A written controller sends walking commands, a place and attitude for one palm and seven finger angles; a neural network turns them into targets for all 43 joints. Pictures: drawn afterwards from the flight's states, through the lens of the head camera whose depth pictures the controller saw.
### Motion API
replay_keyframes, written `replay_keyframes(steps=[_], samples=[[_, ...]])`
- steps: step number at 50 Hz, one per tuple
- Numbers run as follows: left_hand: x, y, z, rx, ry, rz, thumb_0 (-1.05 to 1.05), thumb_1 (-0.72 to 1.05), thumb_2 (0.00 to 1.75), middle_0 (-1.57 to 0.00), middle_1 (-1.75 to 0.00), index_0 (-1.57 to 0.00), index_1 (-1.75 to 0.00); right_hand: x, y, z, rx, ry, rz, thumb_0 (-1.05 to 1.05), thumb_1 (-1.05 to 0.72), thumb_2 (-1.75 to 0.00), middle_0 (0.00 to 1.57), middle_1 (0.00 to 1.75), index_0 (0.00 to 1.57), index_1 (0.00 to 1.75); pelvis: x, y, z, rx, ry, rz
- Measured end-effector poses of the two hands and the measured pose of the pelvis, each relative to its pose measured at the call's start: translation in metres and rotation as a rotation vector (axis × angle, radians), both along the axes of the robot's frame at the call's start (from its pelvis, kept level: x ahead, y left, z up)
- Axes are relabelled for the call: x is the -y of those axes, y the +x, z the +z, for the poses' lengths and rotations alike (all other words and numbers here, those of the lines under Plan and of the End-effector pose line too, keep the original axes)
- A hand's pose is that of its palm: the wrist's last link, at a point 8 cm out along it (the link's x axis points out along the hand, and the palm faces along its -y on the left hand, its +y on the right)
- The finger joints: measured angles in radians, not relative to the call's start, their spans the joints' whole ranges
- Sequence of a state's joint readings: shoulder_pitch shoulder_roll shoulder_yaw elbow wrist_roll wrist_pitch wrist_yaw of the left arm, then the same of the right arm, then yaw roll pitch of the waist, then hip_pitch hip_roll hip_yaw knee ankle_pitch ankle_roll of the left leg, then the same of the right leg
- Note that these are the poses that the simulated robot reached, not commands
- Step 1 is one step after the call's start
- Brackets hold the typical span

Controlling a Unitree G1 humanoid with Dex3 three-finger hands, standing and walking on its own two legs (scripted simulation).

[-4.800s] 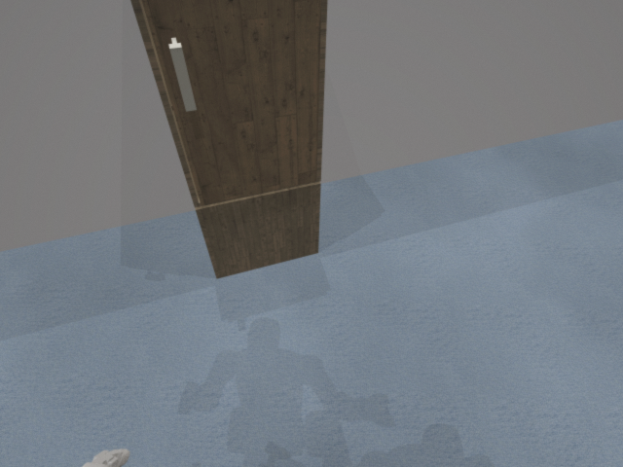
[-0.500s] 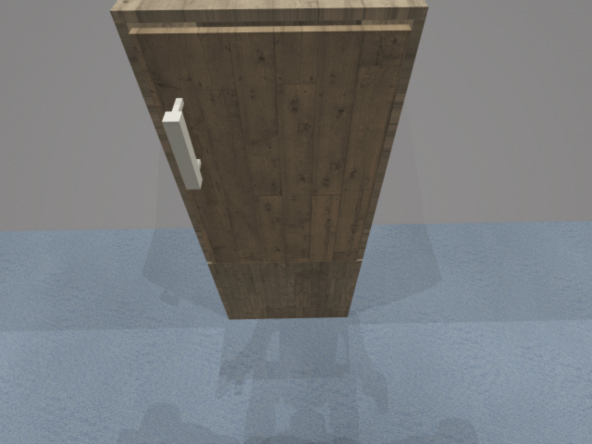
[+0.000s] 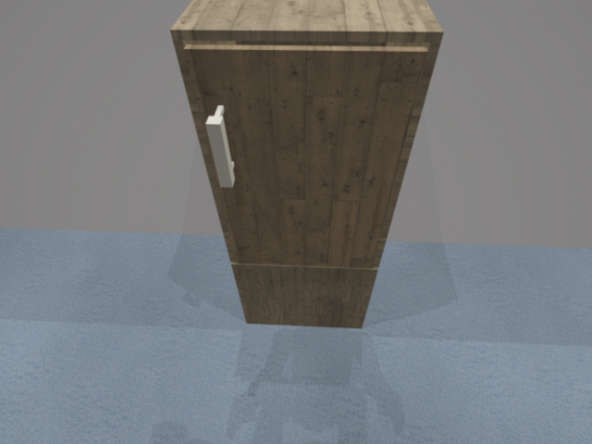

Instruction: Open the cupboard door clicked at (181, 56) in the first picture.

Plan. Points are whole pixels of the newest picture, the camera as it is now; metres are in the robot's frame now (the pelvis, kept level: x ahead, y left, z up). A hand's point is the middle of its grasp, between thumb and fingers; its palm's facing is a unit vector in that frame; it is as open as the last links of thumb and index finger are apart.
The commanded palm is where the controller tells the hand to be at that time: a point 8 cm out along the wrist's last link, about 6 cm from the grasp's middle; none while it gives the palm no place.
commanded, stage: come to a stop and stand still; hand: left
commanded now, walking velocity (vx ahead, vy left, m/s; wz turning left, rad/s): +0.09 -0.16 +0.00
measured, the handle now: (223, 147) +0.59 +0.21 +0.07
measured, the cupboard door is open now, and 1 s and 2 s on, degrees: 0 0 0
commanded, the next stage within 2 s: look again from close up in 1.00 s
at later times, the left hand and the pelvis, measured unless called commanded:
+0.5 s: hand out of the picture +0.08 +0.19 -0.18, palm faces -0.02 -0.98 -0.21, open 7.3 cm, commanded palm none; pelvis +0.03 +0.00 -0.01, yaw -1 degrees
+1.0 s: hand out of the picture +0.05 +0.16 -0.18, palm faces +0.06 -0.98 -0.20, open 7.3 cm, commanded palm none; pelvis +0.06 -0.02 +0.00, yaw +0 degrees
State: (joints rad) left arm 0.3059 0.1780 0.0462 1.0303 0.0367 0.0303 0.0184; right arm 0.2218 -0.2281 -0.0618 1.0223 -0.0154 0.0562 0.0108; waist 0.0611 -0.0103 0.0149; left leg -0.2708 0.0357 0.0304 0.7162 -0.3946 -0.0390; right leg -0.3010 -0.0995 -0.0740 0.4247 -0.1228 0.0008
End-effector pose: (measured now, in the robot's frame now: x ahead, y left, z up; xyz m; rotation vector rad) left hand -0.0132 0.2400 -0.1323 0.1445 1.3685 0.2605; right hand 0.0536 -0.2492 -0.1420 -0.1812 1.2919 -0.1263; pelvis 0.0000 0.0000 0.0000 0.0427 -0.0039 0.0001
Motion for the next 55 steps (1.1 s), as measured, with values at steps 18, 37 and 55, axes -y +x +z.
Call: replay_keyframes(steps=[18, 37, 55], samples=[[-0.018, 0.029, -0.023, -0.077, -0.114, -0.08, 0.01, 0.91, 0.9, -0.2, -0.3, -0.2, -0.29, -0.079, -0.096, 0.013, -0.191, -0.003, -0.142, 0.0, -0.91, -0.9, 0.2, 0.3, 0.2, 0.3, -0.027, 0.014, 0.003, -0.029, -0.049, -0.021], [0.028, 0.116, -0.012, 0.131, -0.041, -0.059, -0.01, 0.95, 0.9, -0.2, -0.3, -0.2, -0.29, -0.028, -0.036, -0.015, -0.162, 0.04, -0.095, 0.0, -0.91, -0.9, 0.2, 0.3, 0.2, 0.3, 0.014, 0.047, -0.006, 0.009, -0.046, 0.018], [0.042, 0.036, -0.016, -0.093, -0.084, -0.016, 0.0, 0.91, 0.9, -0.2, -0.3, -0.2, -0.29, -0.013, 0.006, -0.008, -0.104, 0.004, -0.048, 0.01, -0.93, -0.9, 0.2, 0.3, 0.2, 0.3, 0.015, 0.054, -0.001, 0.011, -0.043, 0.003]])
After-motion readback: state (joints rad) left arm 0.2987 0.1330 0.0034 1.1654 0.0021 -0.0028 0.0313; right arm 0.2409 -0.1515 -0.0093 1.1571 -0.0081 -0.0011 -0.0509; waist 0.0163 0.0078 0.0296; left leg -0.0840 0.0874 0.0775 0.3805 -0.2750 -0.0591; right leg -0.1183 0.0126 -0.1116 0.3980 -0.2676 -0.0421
